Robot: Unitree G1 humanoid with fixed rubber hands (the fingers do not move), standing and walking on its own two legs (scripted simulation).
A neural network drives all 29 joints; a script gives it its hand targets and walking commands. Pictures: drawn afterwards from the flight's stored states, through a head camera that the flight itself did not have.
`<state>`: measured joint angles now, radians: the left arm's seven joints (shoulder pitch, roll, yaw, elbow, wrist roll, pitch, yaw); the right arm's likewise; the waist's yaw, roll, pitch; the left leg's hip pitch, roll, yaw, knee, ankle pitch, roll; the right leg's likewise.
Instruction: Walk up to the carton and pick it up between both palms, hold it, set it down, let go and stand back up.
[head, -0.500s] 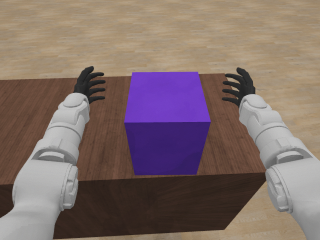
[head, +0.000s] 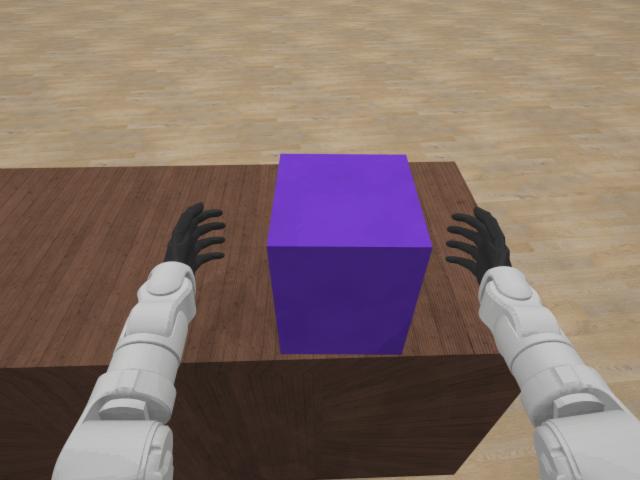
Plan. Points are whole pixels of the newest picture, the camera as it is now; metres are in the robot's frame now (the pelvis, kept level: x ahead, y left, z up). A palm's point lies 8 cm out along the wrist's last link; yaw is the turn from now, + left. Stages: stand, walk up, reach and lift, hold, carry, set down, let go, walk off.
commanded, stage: set down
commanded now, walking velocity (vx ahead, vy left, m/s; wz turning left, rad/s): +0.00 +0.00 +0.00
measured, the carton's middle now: (342, 256) +0.47 +0.00 +0.02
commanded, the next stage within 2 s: let go in 1.74 s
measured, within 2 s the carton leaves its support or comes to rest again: neither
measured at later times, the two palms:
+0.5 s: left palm (183, 328) +0.32 +0.21 +0.04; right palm (500, 337) +0.31 -0.20 +0.04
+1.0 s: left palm (177, 401) +0.25 +0.22 -0.02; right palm (506, 410) +0.24 -0.20 -0.02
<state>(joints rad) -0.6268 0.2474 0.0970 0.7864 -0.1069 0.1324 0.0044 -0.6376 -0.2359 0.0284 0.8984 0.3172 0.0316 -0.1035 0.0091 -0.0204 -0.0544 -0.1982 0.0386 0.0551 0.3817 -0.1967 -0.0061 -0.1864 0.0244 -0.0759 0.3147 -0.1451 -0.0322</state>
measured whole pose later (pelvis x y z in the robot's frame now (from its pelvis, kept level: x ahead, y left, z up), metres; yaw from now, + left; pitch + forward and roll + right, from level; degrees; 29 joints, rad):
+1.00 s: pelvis +0.02 +0.00 +0.00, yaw -1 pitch -3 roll +0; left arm 0.04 0.19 -0.01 0.52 -0.11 -0.13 0.02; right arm 0.05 -0.15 -0.01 0.61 0.15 -0.22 -0.02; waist 0.02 -0.01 0.01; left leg -0.08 0.03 0.07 0.35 -0.22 0.00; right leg -0.09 0.02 -0.05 0.32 -0.18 -0.03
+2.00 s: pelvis +0.01 +0.00 +0.00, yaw -1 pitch -3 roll +0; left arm 0.18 0.21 0.01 0.53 0.00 0.12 0.01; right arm 0.18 -0.18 -0.04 0.71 0.00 -0.18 0.03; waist 0.01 -0.01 0.07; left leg -0.07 0.03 0.08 0.36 -0.22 -0.01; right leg -0.10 0.02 -0.05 0.34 -0.19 -0.03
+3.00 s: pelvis +0.00 +0.01 -0.01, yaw +7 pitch +0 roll -1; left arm 0.33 0.22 0.03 0.74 0.03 0.00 0.01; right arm 0.32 -0.21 -0.02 0.74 -0.03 -0.01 0.01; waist 0.02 0.01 -0.02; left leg -0.27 -0.02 -0.05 0.51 -0.24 0.01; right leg -0.22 -0.04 -0.18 0.47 -0.25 -0.02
